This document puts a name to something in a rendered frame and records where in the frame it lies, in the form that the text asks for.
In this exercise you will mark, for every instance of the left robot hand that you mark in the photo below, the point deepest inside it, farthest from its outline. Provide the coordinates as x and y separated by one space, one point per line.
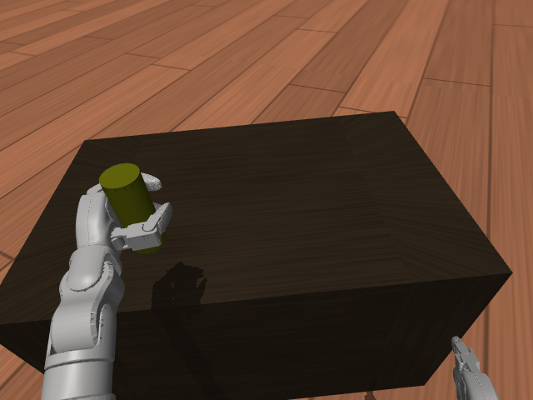
98 224

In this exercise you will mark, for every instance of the right robot hand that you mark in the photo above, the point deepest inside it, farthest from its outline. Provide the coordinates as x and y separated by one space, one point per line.
471 383

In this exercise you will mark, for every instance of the can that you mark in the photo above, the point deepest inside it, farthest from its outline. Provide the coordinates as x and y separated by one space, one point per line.
127 192

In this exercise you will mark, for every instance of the left robot arm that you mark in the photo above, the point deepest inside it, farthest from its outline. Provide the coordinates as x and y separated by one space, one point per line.
82 338

